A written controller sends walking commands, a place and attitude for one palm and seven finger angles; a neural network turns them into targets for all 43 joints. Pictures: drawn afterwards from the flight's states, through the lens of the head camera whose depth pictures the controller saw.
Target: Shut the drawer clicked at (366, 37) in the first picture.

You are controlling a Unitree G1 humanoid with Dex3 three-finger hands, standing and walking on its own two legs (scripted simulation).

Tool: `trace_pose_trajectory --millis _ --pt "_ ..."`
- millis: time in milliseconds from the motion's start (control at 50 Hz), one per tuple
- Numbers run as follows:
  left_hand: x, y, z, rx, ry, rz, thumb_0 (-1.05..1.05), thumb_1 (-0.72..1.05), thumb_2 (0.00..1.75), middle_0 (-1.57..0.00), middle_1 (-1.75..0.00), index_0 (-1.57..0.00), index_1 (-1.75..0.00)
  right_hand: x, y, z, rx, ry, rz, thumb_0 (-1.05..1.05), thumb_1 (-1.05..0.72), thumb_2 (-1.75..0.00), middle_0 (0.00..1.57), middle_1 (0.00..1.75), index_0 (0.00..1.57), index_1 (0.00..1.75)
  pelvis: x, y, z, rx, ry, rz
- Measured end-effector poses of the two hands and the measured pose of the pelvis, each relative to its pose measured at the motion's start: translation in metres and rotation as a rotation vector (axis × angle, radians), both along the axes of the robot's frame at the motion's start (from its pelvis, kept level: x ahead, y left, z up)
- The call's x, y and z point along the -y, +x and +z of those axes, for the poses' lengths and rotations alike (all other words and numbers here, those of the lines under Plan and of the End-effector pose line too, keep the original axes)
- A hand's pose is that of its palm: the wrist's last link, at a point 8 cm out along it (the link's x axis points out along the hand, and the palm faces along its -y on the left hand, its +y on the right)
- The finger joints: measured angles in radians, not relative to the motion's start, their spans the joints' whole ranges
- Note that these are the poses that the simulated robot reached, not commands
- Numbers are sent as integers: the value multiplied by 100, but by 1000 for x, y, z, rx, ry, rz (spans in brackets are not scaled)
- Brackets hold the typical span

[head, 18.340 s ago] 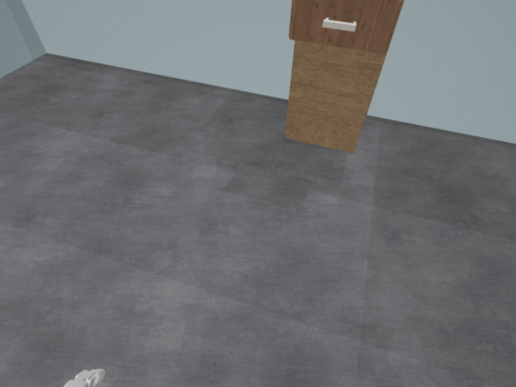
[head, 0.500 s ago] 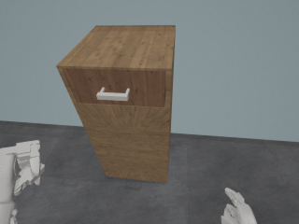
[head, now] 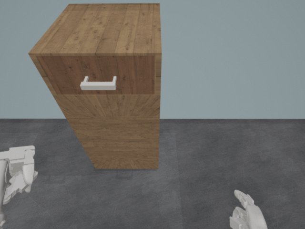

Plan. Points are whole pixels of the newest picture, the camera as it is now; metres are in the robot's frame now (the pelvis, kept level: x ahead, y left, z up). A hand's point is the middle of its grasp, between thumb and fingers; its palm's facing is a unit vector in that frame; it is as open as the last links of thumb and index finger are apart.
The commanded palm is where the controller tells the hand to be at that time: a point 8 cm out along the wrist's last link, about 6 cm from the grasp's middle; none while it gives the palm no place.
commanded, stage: step back with the hand held close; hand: left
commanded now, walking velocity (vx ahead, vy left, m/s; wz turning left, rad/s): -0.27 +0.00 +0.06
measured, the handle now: (99, 82) +0.58 +0.22 +0.04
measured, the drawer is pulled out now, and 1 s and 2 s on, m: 0.00 0.00 0.00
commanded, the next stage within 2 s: stop stepping back and stand still in 0.84 s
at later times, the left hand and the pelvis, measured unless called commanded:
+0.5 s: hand out of the picture +0.11 +0.25 +0.16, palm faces +0.38 -0.80 -0.46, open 3.3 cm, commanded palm +0.03 +0.30 +0.17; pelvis -0.09 +0.01 -0.01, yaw +3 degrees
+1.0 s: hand out of the picture +0.00 +0.24 +0.19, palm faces +0.36 -0.81 -0.47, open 3.2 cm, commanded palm -0.04 +0.28 +0.17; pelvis -0.17 +0.00 -0.01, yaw +1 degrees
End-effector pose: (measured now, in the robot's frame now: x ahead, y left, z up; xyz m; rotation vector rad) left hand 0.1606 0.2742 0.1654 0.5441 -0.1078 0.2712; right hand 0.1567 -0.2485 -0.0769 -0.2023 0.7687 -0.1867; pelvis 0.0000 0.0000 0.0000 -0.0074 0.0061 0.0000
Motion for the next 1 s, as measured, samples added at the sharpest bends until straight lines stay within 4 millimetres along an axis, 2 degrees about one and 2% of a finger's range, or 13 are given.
trace_pose_trajectory --millis 180,300,440,540,640,740,800,860,900,940,1000 --pt "-12 -43 18 111 66 21 1 89 90 -141 -160 -141 -160 -13 -22 4 42 -14 33 2 -91 -90 20 30 20 30 -4 -30 -6 13 4 12" --pt "-14 -71 10 132 41 63 1 89 90 -141 -160 -141 -160 -23 -37 -1 87 10 61 1 -91 -90 20 30 20 30 -6 -53 -11 21 -6 17" --pt "-13 -88 2 169 -9 33 1 89 90 -141 -160 -141 -160 -25 -73 -3 34 -33 76 1 -91 -90 20 30 20 30 -9 -77 -13 10 -21 29" --pt "-19 -100 14 205 75 10 1 89 90 -141 -160 -141 -160 -24 -96 -4 13 -54 59 1 -91 -90 20 30 20 30 -11 -88 -13 7 -44 65" --pt "-26 -116 24 226 133 41 1 89 90 -141 -160 -141 -160 -24 -102 -6 14 -42 71 2 -91 -90 20 30 20 30 -6 -95 -14 -55 -48 53" --pt "-6 -121 6 163 55 -17 1 89 90 -141 -160 -141 -160 -22 -106 -11 12 -29 104 1 -91 -90 20 30 20 30 3 -127 -13 -65 -43 10" --pt "13 -129 5 147 31 -99 1 89 90 -141 -160 -141 -160 -19 -116 -8 23 -18 98 1 -91 -90 20 30 20 30 8 -144 -13 -44 -47 1" --pt "23 -149 14 167 60 -167 1 89 90 -141 -160 -141 -160 -14 -129 1 68 -16 77 2 -91 -90 20 30 20 30 11 -158 -15 -18 -54 0" --pt "23 -165 23 197 94 -183 1 89 90 -141 -160 -141 -160 -10 -139 7 99 -23 60 2 -91 -90 20 30 20 30 12 -164 -16 0 -61 8" --pt "16 -183 32 240 110 -168 1 88 90 -141 -160 -141 -160 -6 -150 13 115 -36 43 1 -91 -90 20 30 20 30 10 -168 -15 14 -57 19" --pt "-3 -203 38 304 93 -91 1 88 90 -141 -160 -141 -160 -3 -167 17 101 -68 18 1 -91 -90 20 30 20 30 1 -170 -12 20 -41 12"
